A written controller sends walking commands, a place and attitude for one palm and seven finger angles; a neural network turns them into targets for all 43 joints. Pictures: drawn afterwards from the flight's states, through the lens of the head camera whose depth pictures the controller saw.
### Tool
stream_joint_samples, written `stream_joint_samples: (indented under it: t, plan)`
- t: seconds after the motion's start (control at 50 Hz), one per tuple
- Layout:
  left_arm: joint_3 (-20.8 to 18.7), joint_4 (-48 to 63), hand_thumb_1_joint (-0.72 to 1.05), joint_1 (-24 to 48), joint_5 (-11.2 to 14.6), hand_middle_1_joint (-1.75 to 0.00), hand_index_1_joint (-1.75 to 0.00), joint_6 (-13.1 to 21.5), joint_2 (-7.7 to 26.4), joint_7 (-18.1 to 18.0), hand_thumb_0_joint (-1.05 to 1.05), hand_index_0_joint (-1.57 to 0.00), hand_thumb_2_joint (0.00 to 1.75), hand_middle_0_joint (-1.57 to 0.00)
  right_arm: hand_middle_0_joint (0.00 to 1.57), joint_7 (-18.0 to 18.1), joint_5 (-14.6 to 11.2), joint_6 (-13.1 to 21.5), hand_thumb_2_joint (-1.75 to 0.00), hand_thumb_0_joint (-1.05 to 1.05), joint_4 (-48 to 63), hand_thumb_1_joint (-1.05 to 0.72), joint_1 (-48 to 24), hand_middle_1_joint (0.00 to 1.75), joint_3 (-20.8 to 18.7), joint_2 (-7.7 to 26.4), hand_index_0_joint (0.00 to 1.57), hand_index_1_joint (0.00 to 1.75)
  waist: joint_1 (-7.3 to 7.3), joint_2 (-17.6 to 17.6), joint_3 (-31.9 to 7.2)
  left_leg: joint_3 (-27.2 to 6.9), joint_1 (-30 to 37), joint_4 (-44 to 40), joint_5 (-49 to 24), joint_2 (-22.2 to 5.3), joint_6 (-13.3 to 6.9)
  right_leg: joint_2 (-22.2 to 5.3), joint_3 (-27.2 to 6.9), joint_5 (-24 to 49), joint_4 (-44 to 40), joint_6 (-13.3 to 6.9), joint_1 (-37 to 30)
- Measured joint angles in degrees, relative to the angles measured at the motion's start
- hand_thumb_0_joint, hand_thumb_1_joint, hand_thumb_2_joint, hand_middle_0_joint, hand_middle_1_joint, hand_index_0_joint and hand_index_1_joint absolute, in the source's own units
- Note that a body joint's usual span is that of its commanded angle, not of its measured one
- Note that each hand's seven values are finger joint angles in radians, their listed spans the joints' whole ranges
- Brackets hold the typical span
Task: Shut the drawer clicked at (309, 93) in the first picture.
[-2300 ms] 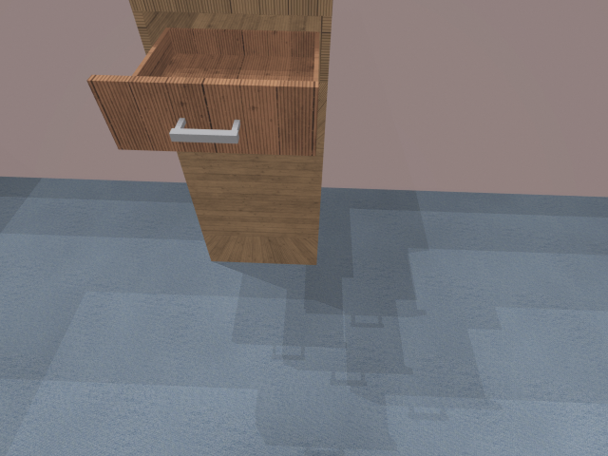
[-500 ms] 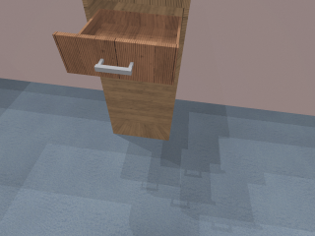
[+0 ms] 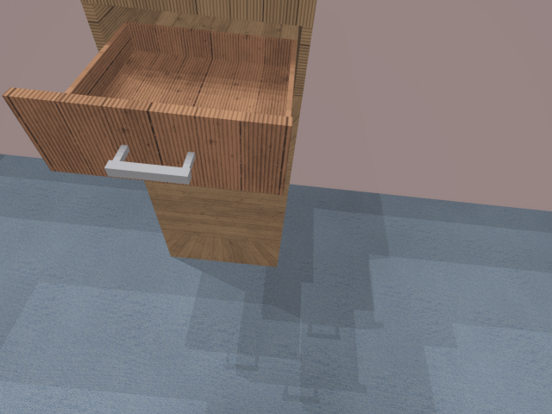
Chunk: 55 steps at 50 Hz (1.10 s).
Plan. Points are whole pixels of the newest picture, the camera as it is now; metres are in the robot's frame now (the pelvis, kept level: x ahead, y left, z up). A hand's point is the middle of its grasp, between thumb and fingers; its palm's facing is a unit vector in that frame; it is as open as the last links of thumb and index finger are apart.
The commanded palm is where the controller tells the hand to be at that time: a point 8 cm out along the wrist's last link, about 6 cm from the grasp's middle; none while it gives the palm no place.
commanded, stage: take the last steps up to it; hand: left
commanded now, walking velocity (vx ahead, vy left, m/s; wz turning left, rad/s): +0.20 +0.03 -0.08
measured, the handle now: (153, 163) +0.43 +0.20 +0.12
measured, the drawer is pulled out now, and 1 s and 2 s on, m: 0.30 0.30 0.30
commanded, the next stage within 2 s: come to a stop and stand still in 0.10 s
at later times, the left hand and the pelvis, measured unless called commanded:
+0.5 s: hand (176, 373) +0.21 +0.17 -0.16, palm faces +0.03 -0.97 -0.22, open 7.4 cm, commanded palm none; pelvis +0.15 -0.02 +0.01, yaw +0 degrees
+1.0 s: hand (178, 396) +0.17 +0.16 -0.15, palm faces +0.05 -0.97 -0.25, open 7.4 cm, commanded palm none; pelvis +0.15 -0.04 +0.02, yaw +0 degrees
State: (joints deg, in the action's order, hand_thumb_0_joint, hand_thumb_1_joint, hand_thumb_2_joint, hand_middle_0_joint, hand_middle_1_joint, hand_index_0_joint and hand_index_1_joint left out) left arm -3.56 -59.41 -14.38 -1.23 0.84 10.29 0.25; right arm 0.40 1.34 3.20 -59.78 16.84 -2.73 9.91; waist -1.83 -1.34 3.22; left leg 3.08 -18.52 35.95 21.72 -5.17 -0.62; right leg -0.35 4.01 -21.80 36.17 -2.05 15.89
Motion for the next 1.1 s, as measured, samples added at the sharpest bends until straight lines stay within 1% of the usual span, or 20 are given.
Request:
stream_joint_samples:
  t: [0.04, 0.1, 0.16, 0.22, 0.26, 0.3, 0.34, 0.38, 0.42, 0.5, 0.56, 0.6, 0.62, 0.64, 0.7, 0.74, 0.78, 1.0, 1.06, 1.1]
  plan:
    - [0.0, -0.6, 0.93, -0.4, 0.2, -0.30, -0.30, -0.7, 0.2, 0.4, 0.01, -0.20, 0.90, -0.20, 0.20, 0.6, 0.4, 0.9, -0.90, 0.00, 0.7, -0.91, -0.8, 0.29, -0.1, -0.6, 0.20, 0.29, 0.46, -0.8, -0.4, 1.4, 0.3, 1.0, -1.3, 0.4, 0.8, -0.6, -1.7, -4.5, 9.4, -0.4, 3.4]
    - [-0.2, -0.6, 0.92, 0.6, -0.1, -0.30, -0.30, -0.9, 0.7, 0.9, 0.01, -0.19, 0.90, -0.20, 0.20, 0.7, 0.9, 1.2, -0.90, 0.00, 1.3, -0.91, -0.2, 0.29, 0.6, -1.9, 0.20, 0.29, 0.34, -1.0, -0.7, 2.1, 3.7, -2.7, -2.0, 0.9, 1.5, -1.4, -1.6, -4.8, 18.0, 0.0, 7.5]
    - [0.2, 1.0, 0.92, 3.0, -0.2, -0.30, -0.30, 0.1, 0.3, 1.0, 0.01, -0.19, 0.90, -0.20, 0.20, 1.0, 1.0, 1.0, -0.90, 0.00, 0.5, -0.91, 0.8, 0.30, 1.3, -2.3, 0.20, 0.30, 0.41, 1.2, 0.5, 0.9, 6.9, -6.5, -2.5, 0.1, 2.5, -1.7, 0.5, -3.8, 11.0, 0.4, 7.3]
    - [0.4, 3.5, 0.91, 3.5, -0.2, -0.30, -0.30, 2.4, 0.8, 1.4, 0.01, -0.19, 0.90, -0.20, 0.20, 0.7, -0.2, -0.3, -0.90, 0.00, -0.7, -0.91, 2.7, 0.30, 1.4, -2.7, 0.20, 0.30, 0.88, 1.3, 0.5, 0.9, 6.7, -1.2, 0.9, 0.2, 2.8, -2.5, 0.5, 8.3, -3.1, 0.4, 2.7]
    - [0.5, 3.1, 0.91, 4.0, -0.1, -0.30, -0.30, 3.3, 0.0, 0.4, 0.01, -0.19, 0.90, -0.20, 0.20, 0.5, -0.8, -1.8, -0.90, 0.00, -2.3, -0.91, 2.2, 0.30, 1.3, -1.9, 0.21, 0.30, 1.22, 2.6, 0.9, -0.7, 3.8, 9.1, 6.6, 0.2, 2.6, -2.1, 1.4, 4.8, -0.9, 1.5, 1.2]
    - [1.1, 2.7, 0.91, 3.7, -0.4, -0.30, -0.30, 2.8, -0.8, -0.3, 0.01, -0.19, 0.90, -0.20, 0.20, 0.8, -1.2, -3.1, -0.90, 0.00, -2.9, -0.91, 1.0, 0.30, 0.8, -1.1, 0.21, 0.30, 1.35, 3.5, 0.9, -1.2, 2.1, 12.4, 9.2, 1.0, 2.5, -1.9, 1.8, 2.1, -1.6, 1.9, -1.2]
    - [1.1, 2.3, 0.91, 3.3, -0.5, -0.30, -0.30, 1.9, -0.9, -1.2, 0.01, -0.20, 0.90, -0.20, 0.20, 0.9, -1.4, -3.7, -0.90, 0.00, -2.5, -0.91, -1.0, 0.30, 0.4, -0.8, 0.20, 0.30, 1.30, 2.7, 1.1, -0.2, 1.6, 7.5, 6.4, 1.8, 2.6, -2.1, 1.4, 1.6, -2.9, 2.3, -2.7]
    - [1.1, 1.9, 0.91, 3.1, 0.0, -0.30, -0.30, 0.9, -0.8, -1.7, 0.01, -0.20, 0.90, -0.20, 0.20, 0.9, -1.4, -3.4, -0.90, 0.00, -1.5, -0.91, -2.9, 0.30, 0.3, -0.4, 0.20, 0.30, 1.29, 2.1, 2.1, 0.8, 2.7, -0.8, -6.5, 2.0, 2.2, -2.1, 1.0, 1.3, -2.3, 2.6, -3.2]
    - [1.0, 1.6, 0.91, 3.2, 0.5, -0.30, -0.30, -0.5, -0.5, -2.1, 0.01, -0.20, 0.90, -0.20, 0.20, 1.1, -1.1, -3.1, -0.90, 0.00, -0.5, -0.91, -4.5, 0.30, 0.1, -0.5, 0.20, 0.30, 1.64, 0.9, 2.6, 2.0, 4.1, -1.7, -5.3, 2.1, 1.1, -2.5, 0.7, 0.5, 1.5, 2.9, -2.0]
    - [0.5, 1.6, 0.91, 4.3, 0.6, -0.30, -0.30, -2.7, 0.3, -2.3, 0.01, -0.20, 0.90, -0.20, 0.20, 1.7, -0.2, -3.4, -0.90, 0.00, 1.7, -0.91, -6.5, 0.30, 0.0, -0.4, 0.20, 0.30, 1.33, 0.7, 3.4, 2.3, 6.1, -5.3, -3.2, 1.9, 0.3, -0.3, -2.0, -11.3, 14.5, 2.2, 2.9]
    - [0.3, 2.8, 0.91, 6.0, 0.3, -0.30, -0.30, -2.9, 0.5, -2.0, 0.01, -0.20, 0.90, -0.20, 0.20, 2.3, 0.2, -4.2, -0.90, 0.00, 2.4, -0.91, -7.9, 0.30, -0.3, 0.5, 0.20, 0.30, 1.39, 2.4, 5.0, 1.3, 6.7, -6.8, -4.6, 1.1, 0.8, 0.9, -2.0, -9.1, 12.1, 1.9, 3.7]
    - [0.2, 3.9, 0.91, 6.3, 0.2, -0.30, -0.30, -2.3, 0.9, -1.6, 0.01, -0.20, 0.90, -0.20, 0.20, 2.3, 0.0, -4.6, -0.90, 0.00, 2.4, -0.91, -8.2, 0.30, -0.6, 1.2, 0.21, 0.30, 1.92, 3.2, 5.3, 1.0, 6.7, -6.1, -4.6, 0.8, 1.6, 1.0, -1.6, -0.6, 3.7, 1.8, 2.0]
    - [0.2, 4.5, 0.91, 5.9, 0.0, -0.30, -0.30, -1.8, 1.4, -1.4, 0.01, -0.20, 0.90, -0.20, 0.20, 2.1, -0.3, -4.9, -0.90, 0.00, 2.5, -0.91, -8.0, 0.30, -0.7, 1.4, 0.21, 0.30, 2.23, 2.9, 5.0, 1.2, 6.2, -4.6, -4.0, 1.0, 2.0, 0.4, -1.5, 7.8, -1.2, 1.7, 0.6]
    - [0.2, 4.9, 0.90, 5.5, -0.2, -0.30, -0.30, -1.2, 2.0, -1.4, 0.01, -0.20, 0.90, -0.20, 0.20, 1.9, -0.7, -5.3, -0.90, 0.00, 2.5, -0.90, -7.9, 0.30, -0.8, 1.6, 0.21, 0.30, 2.48, 2.3, 4.5, 1.2, 4.8, -1.2, -3.0, 1.3, 2.1, 0.0, -1.6, 8.4, -2.8, 1.2, -0.3]
    - [0.5, 4.4, 0.91, 5.2, -0.4, -0.30, -0.30, -0.9, 2.0, -1.8, 0.01, -0.20, 0.90, -0.20, 0.20, 1.4, -1.3, -6.8, -0.90, 0.00, 2.2, -0.91, -9.2, 0.30, -1.5, 3.2, 0.21, 0.30, 2.59, 2.7, 4.3, -3.8, -1.2, 16.5, 7.2, 4.1, 2.1, -0.2, -1.5, 2.9, -2.6, -0.6, -1.1]
    - [0.7, 4.2, 0.91, 4.8, -0.4, -0.30, -0.30, -1.3, 1.5, -2.0, 0.01, -0.20, 0.90, -0.20, 0.20, 1.3, -1.2, -7.4, -0.90, 0.00, 2.2, -0.91, -10.3, 0.30, -1.9, 3.9, 0.20, 0.30, 2.55, 2.8, 4.3, -5.0, -3.9, 24.0, 7.6, 5.4, 2.4, -0.3, -1.8, 3.7, -4.5, -0.3, -1.9]
    - [0.9, 3.9, 0.91, 4.2, -0.2, -0.30, -0.30, -1.3, 1.2, -2.2, 0.01, -0.20, 0.90, -0.20, 0.20, 1.1, -1.1, -7.5, -0.90, 0.00, 2.4, -0.91, -11.3, 0.30, -1.8, 4.2, 0.20, 0.30, 2.49, 2.5, 4.4, -5.1, -5.1, 25.8, 6.6, 5.8, 3.0, -0.4, -2.2, 5.3, -6.8, -0.4, -2.6]
    - [1.7, 2.4, 0.90, 0.3, -0.4, -0.30, -0.30, -1.0, 0.3, -2.4, 0.01, -0.20, 0.90, -0.21, 0.20, -0.1, -1.4, -6.3, -0.90, 0.00, 2.9, -0.91, -11.8, 0.30, -0.1, 2.9, 0.20, 0.30, 4.18, -0.4, 3.9, -3.1, 0.6, 4.0, 2.0, 5.0, 3.4, -1.8, -2.9, 8.1, -10.4, 0.8, -4.5]
    - [2.6, 3.0, 0.90, -2.2, 0.1, -0.30, -0.30, -1.7, -0.8, -3.2, 0.01, -0.20, 0.90, -0.21, 0.20, 0.3, -1.3, -4.6, -0.90, 0.00, 7.0, -0.91, -9.5, 0.30, -0.1, 3.9, 0.20, 0.30, 2.79, 2.9, 1.8, -2.3, 4.7, -5.6, -12.1, 3.9, 1.5, -0.8, -2.4, 6.1, -4.6, 2.0, -2.2]
    - [2.5, 2.6, 0.90, -2.0, 0.3, -0.30, -0.30, -2.6, -0.5, -3.3, 0.01, -0.20, 0.90, -0.21, 0.20, 0.8, -0.7, -4.4, -0.90, 0.00, 7.9, -0.91, -8.3, 0.30, -0.2, 3.5, 0.20, 0.30, 2.73, 2.8, 0.8, -1.5, 4.5, -2.7, -6.8, 5.1, 0.0, -2.1, -3.0, 2.4, -0.3, 2.4, -1.2]
